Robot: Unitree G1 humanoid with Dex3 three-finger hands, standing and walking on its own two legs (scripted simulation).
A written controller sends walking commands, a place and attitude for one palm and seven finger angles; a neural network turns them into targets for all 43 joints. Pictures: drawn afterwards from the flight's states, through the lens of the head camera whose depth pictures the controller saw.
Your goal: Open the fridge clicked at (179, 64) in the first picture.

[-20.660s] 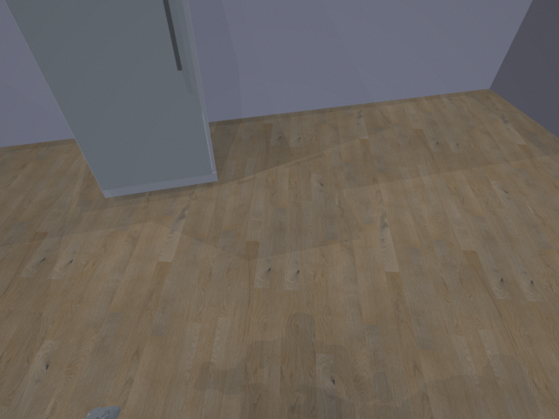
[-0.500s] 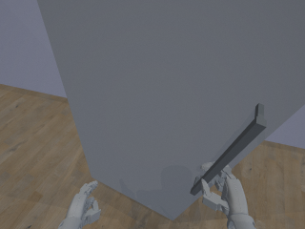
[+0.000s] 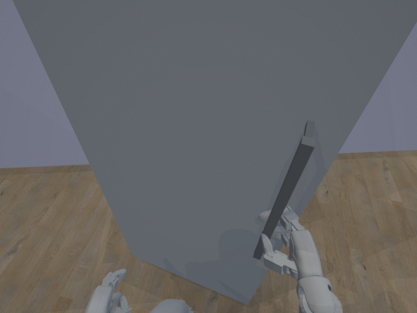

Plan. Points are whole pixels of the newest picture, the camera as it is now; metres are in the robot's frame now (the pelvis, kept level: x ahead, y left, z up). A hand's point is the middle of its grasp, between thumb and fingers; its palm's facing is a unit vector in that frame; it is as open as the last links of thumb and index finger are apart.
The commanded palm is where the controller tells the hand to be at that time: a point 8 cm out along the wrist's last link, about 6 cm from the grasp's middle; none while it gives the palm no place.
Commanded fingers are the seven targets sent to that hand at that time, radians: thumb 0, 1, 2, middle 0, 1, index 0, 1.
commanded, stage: walk backward, drawing the door open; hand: right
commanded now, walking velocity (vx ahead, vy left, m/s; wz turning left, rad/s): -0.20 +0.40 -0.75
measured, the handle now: (277, 206) +0.31 -0.07 +0.08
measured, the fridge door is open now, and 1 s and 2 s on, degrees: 26 59 82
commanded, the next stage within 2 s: stop walking and hold the door back in 1.32 s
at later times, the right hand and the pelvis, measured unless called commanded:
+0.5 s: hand out of the picture +0.14 +0.00 +0.01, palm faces +0.28 +0.94 -0.20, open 6.4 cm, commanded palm +0.09 -0.03 +0.01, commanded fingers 0.00 -0.90 -0.90 0.45 1.40 0.45 1.40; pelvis -0.07 +0.19 -0.02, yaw -21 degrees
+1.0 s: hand out of the picture +0.04 +0.13 +0.02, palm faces +0.73 +0.64 -0.25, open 6.4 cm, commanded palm -0.02 +0.12 +0.01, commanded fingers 0.00 -0.90 -0.90 0.45 1.40 0.45 1.40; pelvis -0.05 +0.43 -0.01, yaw -44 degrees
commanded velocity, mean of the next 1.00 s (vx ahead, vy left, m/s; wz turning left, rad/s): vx -0.19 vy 0.35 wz -0.75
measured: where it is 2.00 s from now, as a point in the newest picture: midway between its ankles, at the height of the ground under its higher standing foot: outside the picture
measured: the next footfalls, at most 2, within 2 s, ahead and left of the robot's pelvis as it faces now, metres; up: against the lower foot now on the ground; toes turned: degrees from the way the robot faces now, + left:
left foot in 0.20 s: +0.02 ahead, +0.23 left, +0.00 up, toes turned -8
right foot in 0.50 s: -0.11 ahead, +0.07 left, +0.00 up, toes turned -27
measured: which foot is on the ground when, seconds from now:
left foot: up 0.00-0.18, down 0.20-0.50, up 0.52-0.76, down 0.78-1.00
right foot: down 0.00-0.24, up 0.26-0.48, down 0.50-0.80, up 0.82-1.00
